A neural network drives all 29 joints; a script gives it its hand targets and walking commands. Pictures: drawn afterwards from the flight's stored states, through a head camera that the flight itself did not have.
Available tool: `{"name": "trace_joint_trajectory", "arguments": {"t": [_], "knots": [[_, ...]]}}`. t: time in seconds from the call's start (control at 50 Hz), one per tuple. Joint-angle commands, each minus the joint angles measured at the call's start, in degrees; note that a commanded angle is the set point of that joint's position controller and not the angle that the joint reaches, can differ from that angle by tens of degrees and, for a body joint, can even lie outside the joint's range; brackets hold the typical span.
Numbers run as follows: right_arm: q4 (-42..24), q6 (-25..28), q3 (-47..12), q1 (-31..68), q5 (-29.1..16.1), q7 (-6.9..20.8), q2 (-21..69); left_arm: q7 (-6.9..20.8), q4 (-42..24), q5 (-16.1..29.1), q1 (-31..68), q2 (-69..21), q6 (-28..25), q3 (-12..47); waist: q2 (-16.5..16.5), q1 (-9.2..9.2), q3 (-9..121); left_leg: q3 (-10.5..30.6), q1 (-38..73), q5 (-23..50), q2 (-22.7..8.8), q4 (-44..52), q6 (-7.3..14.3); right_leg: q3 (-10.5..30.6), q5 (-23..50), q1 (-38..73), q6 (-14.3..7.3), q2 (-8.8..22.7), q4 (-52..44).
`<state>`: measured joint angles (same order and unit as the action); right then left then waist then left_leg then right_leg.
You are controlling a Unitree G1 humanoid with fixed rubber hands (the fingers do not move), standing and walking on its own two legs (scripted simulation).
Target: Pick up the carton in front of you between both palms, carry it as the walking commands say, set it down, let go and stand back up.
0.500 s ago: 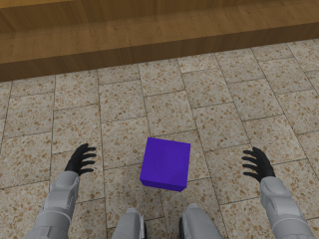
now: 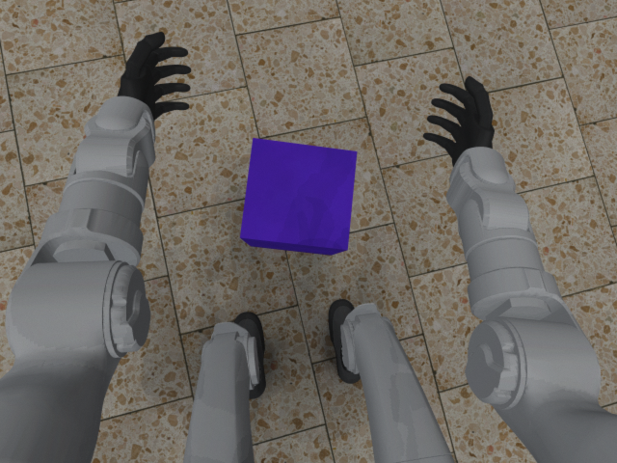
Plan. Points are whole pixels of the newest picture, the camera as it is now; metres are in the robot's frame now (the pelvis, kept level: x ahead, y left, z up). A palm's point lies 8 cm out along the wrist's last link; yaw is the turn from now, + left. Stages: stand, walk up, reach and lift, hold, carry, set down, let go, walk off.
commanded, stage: reach and lift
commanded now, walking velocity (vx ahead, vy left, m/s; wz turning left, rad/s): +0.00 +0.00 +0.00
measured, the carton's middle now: (297, 204) +0.48 -0.04 -0.51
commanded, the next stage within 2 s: none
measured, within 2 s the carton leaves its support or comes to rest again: leaves its support in 1.72 s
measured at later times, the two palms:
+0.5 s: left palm (194, 177) +0.52 +0.15 -0.33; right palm (409, 195) +0.44 -0.23 -0.31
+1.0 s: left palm (217, 187) +0.53 +0.13 -0.46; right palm (390, 198) +0.46 -0.24 -0.44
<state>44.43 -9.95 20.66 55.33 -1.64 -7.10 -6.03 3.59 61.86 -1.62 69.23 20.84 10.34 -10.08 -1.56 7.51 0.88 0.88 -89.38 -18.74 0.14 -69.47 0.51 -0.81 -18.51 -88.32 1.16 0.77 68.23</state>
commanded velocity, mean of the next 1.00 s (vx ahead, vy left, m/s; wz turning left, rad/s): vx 0.00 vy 0.00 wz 0.00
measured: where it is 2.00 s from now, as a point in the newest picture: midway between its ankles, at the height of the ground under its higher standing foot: (301, 362)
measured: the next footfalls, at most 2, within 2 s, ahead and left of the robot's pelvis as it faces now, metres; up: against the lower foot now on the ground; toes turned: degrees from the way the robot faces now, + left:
none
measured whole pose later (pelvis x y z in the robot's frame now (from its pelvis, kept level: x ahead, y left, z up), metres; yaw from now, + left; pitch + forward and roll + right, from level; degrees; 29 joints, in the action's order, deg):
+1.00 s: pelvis -0.03 +0.00 -0.26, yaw -3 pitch +37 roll -3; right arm 63.0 1.1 4.9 75.0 -21.3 -9.3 -17.0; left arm -4.7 66.6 14.4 82.0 26.0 0.7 6.6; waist 2.6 5.7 -20.1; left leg 1.9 -132.3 -30.3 -1.0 -125.4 0.5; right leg -0.8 -29.1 -131.5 1.8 -1.3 123.3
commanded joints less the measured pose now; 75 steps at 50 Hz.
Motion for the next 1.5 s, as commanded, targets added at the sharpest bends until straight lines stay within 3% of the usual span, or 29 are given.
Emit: {"name": "trace_joint_trajectory", "arguments": {"t": [0.0,0.16,0.24,0.34,0.42,0.48,0.58,0.66,0.8,0.86,0.98,1.2,1.32,1.38,1.42,1.48], "knots": [[-5.1,2.9,2.4,8.4,1.3,0.6,-5.4,-0.6,-3.9,-1.7,12.6,5.1,-2.3,-1.6,-5.1,1.60,53.0,0.4,29.2,2.7,3.9,5.7,-0.5,-3.5,5.8,19.5,2.4,-4.3,-4.9],[-0.7,8.3,3.1,3.3,1.3,2.9,-4.5,-3.2,-5.2,-2.7,5.1,0.1,-6.2,-2.1,-5.6,0.13,52.8,1.7,18.1,13.8,3.5,-6.6,-0.9,-3.3,13.8,3.1,3.0,-4.6,6.6],[0.5,10.2,1.7,2.0,-1.0,2.8,-5.9,-4.9,-8.3,-0.2,3.8,0.0,-7.9,0.3,-6.2,0.13,55.7,2.1,13.6,18.2,3.6,-14.7,-1.1,-3.0,16.7,-3.6,3.2,-4.6,13.9],[-2.6,11.2,-2.1,2.5,-5.8,1.6,-9.5,-6.6,-14.3,4.1,4.9,1.9,-8.6,4.6,-7.9,0.22,65.5,1.9,15.6,22.4,3.2,-24.1,-1.5,-3.4,19.2,-6.4,3.3,-4.4,22.6],[-5.3,10.7,-4.6,6.0,-9.4,0.6,-11.8,-7.6,-17.9,6.9,8.5,4.2,-8.1,6.6,-7.9,-0.05,69.2,1.2,15.0,18.5,2.9,-29.4,-1.4,-4.0,16.6,-6.9,3.2,-4.1,28.2],[-5.5,9.7,-5.9,9.5,-11.0,-0.2,-12.7,-8.1,-17.6,8.4,12.0,5.6,-7.2,7.7,-7.3,-0.27,67.9,0.4,12.0,11.6,2.6,-32.1,-1.3,-4.4,11.7,-7.3,3.0,-3.7,31.2],[1.3,8.8,-6.9,16.2,-11.7,-1.3,-12.7,-8.2,-9.0,10.4,17.4,6.9,-6.6,9.2,-5.5,-0.22,55.5,-0.1,0.7,-2.0,1.5,-35.1,-1.2,-3.8,0.9,-11.3,2.8,-2.5,34.9],[7.4,9.2,-7.5,21.3,-11.9,-1.7,-13.5,-8.0,-2.0,12.2,21.7,8.2,-7.4,10.5,-4.6,0.09,48.6,0.4,-5.0,-7.2,0.5,-37.8,-0.9,-3.2,-3.5,-13.3,2.5,-1.6,37.8],[12.6,11.6,-10.0,28.4,-13.6,-2.2,-15.2,-8.1,2.2,15.3,27.6,10.5,-9.8,13.6,-3.8,-0.02,48.2,1.4,-6.9,-4.9,-0.4,-43.2,-0.8,-2.3,-0.7,-11.8,2.1,-0.9,43.0],[14.5,12.2,-14.4,29.0,-18.2,-1.9,-11.4,-8.4,0.4,16.0,29.3,10.4,-11.0,15.2,-4.4,-2.41,51.5,0.9,-4.7,-1.1,-0.4,-44.9,-0.5,-2.1,3.0,-9.7,2.1,-1.4,44.7],[12.1,12.2,-15.6,29.0,-20.6,-2.5,-10.7,-8.5,-2.9,15.7,30.7,11.2,-10.9,15.9,-5.7,-3.30,55.5,0.0,-0.7,2.9,-0.4,-47.3,-0.3,-2.3,6.3,-8.8,2.3,-2.6,46.1],[14.5,12.9,-11.9,25.0,-14.5,-2.6,-10.5,-7.8,3.2,13.7,24.4,7.0,-10.9,13.4,-3.3,-1.55,44.1,1.1,-10.3,1.5,0.6,-45.7,-0.3,-2.2,5.5,-14.2,2.8,-3.3,45.2],[13.8,13.5,-15.3,29.5,-16.6,-2.6,-4.3,-8.2,3.2,15.0,28.5,-0.3,-11.8,17.2,-3.5,-1.80,44.4,1.5,-10.0,0.5,1.3,-44.4,0.0,-1.9,4.4,-13.4,2.3,-3.9,44.6],[15.6,13.6,-15.3,30.1,-16.2,-2.7,-1.8,-9.0,4.0,12.8,29.6,-0.7,-12.2,16.2,-3.6,-2.77,44.0,1.3,-9.7,-0.3,1.7,-43.7,0.1,-1.8,3.4,-12.9,2.3,-4.3,44.3],[15.7,13.6,-16.5,32.3,-15.6,-1.8,4.0,-8.1,3.6,12.8,31.9,-8.0,-12.3,18.5,-4.4,-2.36,43.5,1.3,-9.4,-0.8,2.3,-43.4,0.3,-2.2,2.6,-12.9,2.1,-5.0,44.2],[14.6,12.7,-19.3,42.9,-14.2,2.6,21.4,-4.4,3.6,12.3,38.8,-28.1,-11.4,21.7,-5.1,-2.72,42.6,1.3,-10.1,-0.4,3.2,-43.9,0.7,-2.5,2.4,-15.8,2.1,-6.3,45.4]]}}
